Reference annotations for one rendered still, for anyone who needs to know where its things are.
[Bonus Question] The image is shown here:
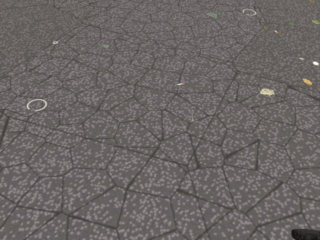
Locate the right robot hand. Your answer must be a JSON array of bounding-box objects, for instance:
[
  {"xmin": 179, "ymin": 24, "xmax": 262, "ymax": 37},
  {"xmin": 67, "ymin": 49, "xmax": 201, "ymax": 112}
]
[{"xmin": 291, "ymin": 229, "xmax": 320, "ymax": 240}]

